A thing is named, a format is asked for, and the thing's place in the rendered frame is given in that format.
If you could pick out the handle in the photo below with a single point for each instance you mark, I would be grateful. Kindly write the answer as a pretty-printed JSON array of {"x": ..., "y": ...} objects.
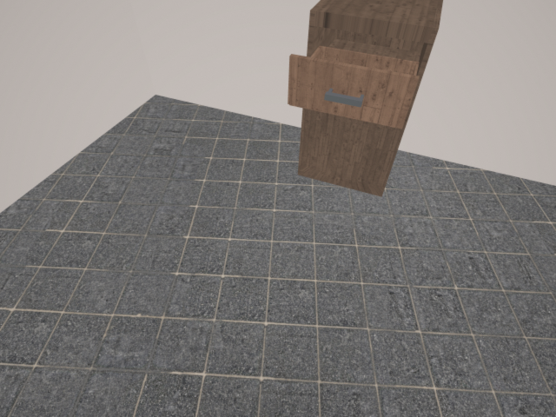
[{"x": 339, "y": 98}]

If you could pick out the drawer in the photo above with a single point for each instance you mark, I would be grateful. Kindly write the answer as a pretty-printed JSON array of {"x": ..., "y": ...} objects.
[{"x": 388, "y": 84}]

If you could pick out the cabinet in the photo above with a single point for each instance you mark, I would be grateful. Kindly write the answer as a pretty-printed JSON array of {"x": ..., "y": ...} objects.
[{"x": 352, "y": 153}]

